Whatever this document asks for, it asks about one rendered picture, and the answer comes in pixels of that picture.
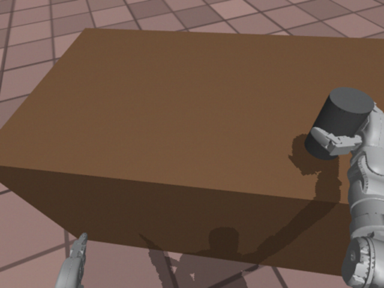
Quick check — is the left robot hand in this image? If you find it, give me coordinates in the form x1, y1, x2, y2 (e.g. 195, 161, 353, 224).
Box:
55, 232, 88, 288

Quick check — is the right robot arm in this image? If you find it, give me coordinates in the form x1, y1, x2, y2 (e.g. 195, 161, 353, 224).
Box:
341, 146, 384, 288

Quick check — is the right robot hand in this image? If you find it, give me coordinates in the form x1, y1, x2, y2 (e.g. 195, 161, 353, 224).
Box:
310, 102, 384, 156

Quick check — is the can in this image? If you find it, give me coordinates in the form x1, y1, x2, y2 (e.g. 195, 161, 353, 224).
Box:
304, 87, 374, 160

